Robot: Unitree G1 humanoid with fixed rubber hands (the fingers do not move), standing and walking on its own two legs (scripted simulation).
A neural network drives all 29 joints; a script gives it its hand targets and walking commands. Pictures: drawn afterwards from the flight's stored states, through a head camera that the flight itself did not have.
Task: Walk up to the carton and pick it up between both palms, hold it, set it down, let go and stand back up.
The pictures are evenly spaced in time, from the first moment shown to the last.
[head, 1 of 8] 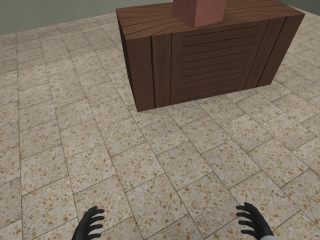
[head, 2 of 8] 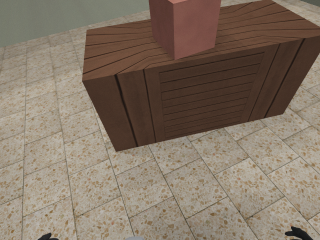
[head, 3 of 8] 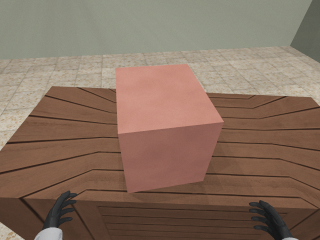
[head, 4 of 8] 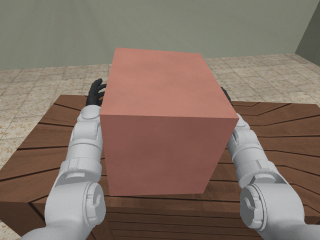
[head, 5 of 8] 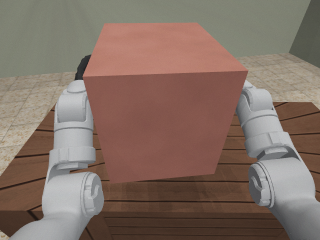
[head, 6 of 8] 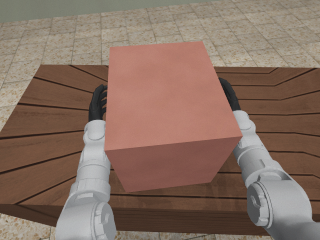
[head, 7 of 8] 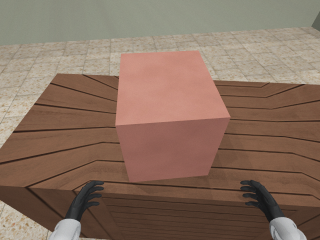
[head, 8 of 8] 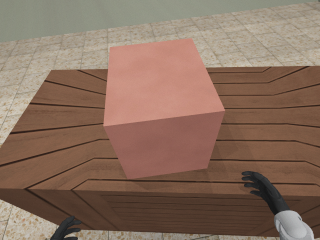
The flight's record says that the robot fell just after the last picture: no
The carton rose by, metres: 0.22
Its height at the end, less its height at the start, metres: +0.00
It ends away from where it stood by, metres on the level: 0.01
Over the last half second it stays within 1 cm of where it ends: yes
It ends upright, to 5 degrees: yes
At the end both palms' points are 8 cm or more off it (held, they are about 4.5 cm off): yes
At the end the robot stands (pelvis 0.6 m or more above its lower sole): yes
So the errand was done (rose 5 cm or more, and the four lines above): yes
